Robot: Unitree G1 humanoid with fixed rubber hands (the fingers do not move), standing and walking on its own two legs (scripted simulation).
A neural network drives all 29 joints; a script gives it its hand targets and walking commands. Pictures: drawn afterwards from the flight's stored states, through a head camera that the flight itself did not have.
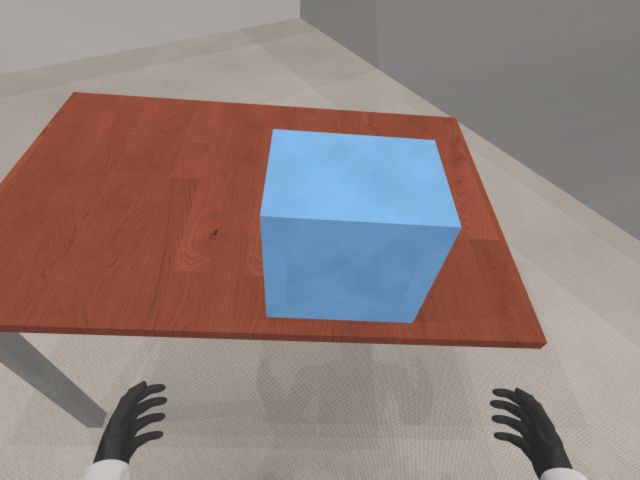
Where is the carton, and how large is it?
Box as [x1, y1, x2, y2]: [260, 129, 461, 322]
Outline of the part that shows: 273,129 260,211 266,316 412,322 461,227 434,140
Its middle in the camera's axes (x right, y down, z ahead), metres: +0.04 -0.02 +0.61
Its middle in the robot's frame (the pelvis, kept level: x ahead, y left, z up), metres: +0.48 -0.04 +0.02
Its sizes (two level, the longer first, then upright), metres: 0.243 0.179 0.237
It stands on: a table, 0.67 m high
